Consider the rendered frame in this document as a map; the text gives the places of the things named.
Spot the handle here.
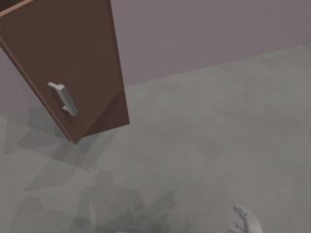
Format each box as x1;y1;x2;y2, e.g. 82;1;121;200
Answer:
48;82;78;116

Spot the right robot hand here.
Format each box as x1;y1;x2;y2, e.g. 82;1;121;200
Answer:
228;205;263;233

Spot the cupboard door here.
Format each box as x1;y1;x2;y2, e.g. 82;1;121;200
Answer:
0;0;121;145

